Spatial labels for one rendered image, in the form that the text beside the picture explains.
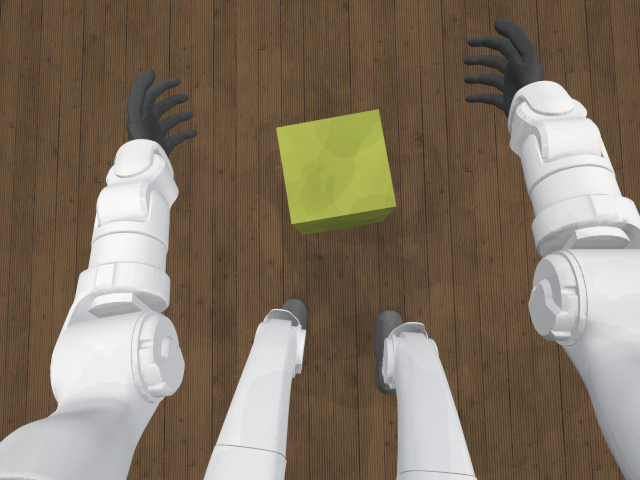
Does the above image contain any left robot hand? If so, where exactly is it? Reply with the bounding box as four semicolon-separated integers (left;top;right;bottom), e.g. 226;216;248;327
125;68;197;159

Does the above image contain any carton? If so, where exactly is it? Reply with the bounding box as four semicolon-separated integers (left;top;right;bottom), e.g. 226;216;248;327
276;109;396;235

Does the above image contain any right robot hand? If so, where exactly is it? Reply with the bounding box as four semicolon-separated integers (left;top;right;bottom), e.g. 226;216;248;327
464;19;545;118

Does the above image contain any right robot forearm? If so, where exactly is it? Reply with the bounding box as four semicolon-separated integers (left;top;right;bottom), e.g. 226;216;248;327
508;81;640;258

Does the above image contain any robot left upper arm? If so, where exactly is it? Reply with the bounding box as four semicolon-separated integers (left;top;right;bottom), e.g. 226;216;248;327
0;310;185;480

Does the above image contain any left robot thigh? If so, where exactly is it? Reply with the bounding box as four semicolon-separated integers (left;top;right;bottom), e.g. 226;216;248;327
203;318;306;480

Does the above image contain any robot left foot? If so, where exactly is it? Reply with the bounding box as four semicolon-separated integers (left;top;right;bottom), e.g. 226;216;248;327
281;298;308;379

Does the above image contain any left robot forearm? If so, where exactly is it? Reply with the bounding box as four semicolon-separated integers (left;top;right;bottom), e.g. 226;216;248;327
50;139;179;402

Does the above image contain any robot right upper arm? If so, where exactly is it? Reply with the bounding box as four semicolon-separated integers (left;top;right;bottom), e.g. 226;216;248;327
528;249;640;480

